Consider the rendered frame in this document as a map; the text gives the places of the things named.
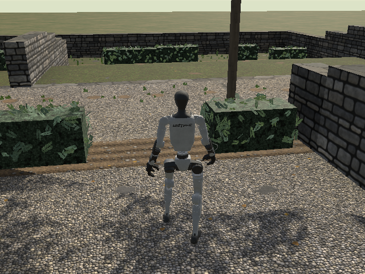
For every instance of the left robot forearm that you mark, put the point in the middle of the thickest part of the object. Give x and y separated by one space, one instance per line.
154 154

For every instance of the humanoid robot torso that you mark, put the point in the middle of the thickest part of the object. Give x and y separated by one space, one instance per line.
182 138

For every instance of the robot right upper arm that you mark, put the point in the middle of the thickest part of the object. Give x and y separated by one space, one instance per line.
203 129

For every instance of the robot left hand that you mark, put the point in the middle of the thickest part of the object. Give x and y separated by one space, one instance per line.
149 169

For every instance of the right robot forearm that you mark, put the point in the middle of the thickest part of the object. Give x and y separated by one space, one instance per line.
210 148

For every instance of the humanoid robot head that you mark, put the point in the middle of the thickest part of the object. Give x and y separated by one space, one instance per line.
181 100

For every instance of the robot right hand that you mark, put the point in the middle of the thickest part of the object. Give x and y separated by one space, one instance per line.
213 158

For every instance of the robot left upper arm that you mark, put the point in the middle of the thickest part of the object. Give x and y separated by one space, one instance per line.
161 131

